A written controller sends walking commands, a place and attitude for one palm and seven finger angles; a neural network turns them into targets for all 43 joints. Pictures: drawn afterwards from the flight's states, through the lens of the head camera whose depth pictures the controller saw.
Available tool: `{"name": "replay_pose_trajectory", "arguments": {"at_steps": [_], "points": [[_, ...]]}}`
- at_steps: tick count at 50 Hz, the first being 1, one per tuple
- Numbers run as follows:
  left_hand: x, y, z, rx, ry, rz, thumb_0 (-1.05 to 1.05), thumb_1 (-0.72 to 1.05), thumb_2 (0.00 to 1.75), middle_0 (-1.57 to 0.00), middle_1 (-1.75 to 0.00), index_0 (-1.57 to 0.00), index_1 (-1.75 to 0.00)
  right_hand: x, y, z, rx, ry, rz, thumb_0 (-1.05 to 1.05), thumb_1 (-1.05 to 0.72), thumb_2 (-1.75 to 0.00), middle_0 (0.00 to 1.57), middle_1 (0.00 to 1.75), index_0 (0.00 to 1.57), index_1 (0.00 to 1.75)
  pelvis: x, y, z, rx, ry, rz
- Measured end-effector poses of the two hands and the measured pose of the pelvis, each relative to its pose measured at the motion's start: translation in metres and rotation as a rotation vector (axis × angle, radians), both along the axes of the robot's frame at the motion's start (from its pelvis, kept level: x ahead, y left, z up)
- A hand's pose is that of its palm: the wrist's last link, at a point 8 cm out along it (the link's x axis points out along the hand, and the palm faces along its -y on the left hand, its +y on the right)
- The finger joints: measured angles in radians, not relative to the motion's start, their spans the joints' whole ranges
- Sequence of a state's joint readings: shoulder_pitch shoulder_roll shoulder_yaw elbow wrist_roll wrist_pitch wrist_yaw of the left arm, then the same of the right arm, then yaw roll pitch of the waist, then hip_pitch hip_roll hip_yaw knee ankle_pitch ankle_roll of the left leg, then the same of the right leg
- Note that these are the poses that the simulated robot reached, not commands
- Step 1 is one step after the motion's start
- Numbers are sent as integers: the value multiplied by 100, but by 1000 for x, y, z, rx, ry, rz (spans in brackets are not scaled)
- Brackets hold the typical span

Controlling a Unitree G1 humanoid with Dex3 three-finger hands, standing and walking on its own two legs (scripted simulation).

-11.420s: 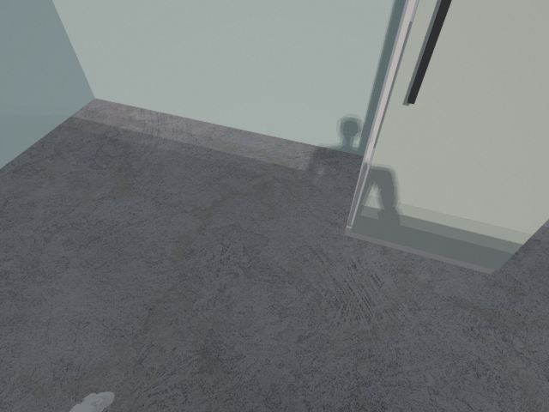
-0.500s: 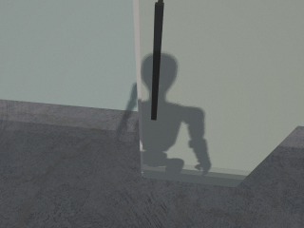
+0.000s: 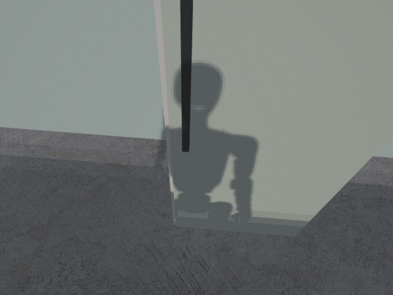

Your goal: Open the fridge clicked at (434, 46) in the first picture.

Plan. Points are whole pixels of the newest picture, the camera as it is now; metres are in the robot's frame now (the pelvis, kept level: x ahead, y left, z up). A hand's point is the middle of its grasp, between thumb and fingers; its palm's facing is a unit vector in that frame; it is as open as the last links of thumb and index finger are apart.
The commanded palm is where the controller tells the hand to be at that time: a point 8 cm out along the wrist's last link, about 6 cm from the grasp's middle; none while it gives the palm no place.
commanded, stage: shuffle to correct the standing spot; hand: left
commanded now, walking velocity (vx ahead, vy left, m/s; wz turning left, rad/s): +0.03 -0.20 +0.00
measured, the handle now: (187, 87) +0.49 +0.06 +0.17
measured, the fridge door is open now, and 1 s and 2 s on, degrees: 0 0 0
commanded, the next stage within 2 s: come to a stop and stand still in 0.10 s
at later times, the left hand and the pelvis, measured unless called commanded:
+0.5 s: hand out of the picture +0.00 +0.07 -0.18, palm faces +0.12 -0.98 -0.15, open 7.4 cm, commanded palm none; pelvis +0.02 -0.08 -0.01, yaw +2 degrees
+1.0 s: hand out of the picture -0.01 +0.18 -0.18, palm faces +0.06 -0.98 -0.20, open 7.4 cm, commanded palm none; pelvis +0.00 +0.00 +0.00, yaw +1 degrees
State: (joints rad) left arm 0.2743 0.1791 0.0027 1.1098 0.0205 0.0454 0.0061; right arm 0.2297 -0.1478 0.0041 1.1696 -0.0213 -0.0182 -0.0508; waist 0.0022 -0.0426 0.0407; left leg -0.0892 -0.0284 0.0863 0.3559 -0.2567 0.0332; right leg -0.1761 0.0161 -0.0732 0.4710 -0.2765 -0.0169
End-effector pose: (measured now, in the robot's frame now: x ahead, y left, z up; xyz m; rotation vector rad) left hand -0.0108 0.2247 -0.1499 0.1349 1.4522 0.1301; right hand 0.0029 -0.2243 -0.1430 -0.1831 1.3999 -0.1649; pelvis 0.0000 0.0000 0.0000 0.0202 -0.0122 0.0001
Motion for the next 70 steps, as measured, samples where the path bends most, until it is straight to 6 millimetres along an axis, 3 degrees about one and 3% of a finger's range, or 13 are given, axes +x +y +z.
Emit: {"name": "replay_pose_trajectory", "arguments": {"at_steps": [7,11,17,24,28,31,34,39,51,56,62,70], "points": [[-11,-35,2,7,44,32,1,90,89,-20,-30,-20,-30,-44,-29,-11,15,131,-60,0,-91,-90,20,30,21,30,1,-33,-6,-1,8,8],[-12,-54,-1,32,28,50,1,90,89,-20,-30,-20,-30,-48,-62,-17,2,171,-71,0,-91,-90,20,29,21,30,4,-57,-13,-22,11,27],[-10,-87,-2,8,-3,98,1,90,89,-20,-30,-19,-30,-10,-96,-4,-34,106,-20,0,-91,-90,20,29,20,30,13,-78,-7,-37,20,46],[-1,-103,-6,-14,-49,108,1,90,89,-20,-30,-20,-30,61,-98,-1,-35,-60,37,0,-91,-90,20,29,20,29,19,-81,-6,-36,4,30],[-3,-97,-8,-12,-50,114,1,90,89,-20,-30,-20,-30,95,-79,2,-9,-149,65,0,-91,-90,20,29,20,29,18,-75,-6,-29,-12,28],[-6,-85,-10,-11,-45,111,1,90,89,-20,-30,-20,-30,109,-61,4,13,-203,75,0,-91,-90,20,29,20,29,16,-66,-7,-26,-22,29],[-7,-69,-13,-8,-44,113,1,90,89,-20,-30,-20,-30,110,-43,3,26,-231,81,0,-91,-90,20,29,20,30,14,-53,-10,-29,-33,32],[-4,-41,-8,8,-57,89,1,90,89,-20,-30,-20,-30,93,-23,7,28,-219,58,-2,-93,-90,20,29,20,30,9,-35,-5,-33,-32,19],[-6,8,0,36,-35,43,1,90,89,-20,-30,-20,-30,20,-18,9,-16,-33,23,-1,-92,-90,20,29,20,30,4,-3,1,-24,1,24],[-7,23,4,60,-12,31,1,90,89,-20,-30,-20,-30,5,-20,10,-26,11,3,0,-91,-90,20,29,20,30,8,1,2,-20,4,22],[1,32,8,80,-6,20,1,90,89,-20,-30,-20,-30,11,-25,11,-36,8,1,0,-91,-90,20,29,20,30,13,2,3,-19,3,19],[28,30,8,103,-57,-11,1,90,89,-20,-30,-20,-30,48,-34,10,-41,-76,45,0,-91,-90,20,29,20,30,20,-2,0,-21,9,18]]}}
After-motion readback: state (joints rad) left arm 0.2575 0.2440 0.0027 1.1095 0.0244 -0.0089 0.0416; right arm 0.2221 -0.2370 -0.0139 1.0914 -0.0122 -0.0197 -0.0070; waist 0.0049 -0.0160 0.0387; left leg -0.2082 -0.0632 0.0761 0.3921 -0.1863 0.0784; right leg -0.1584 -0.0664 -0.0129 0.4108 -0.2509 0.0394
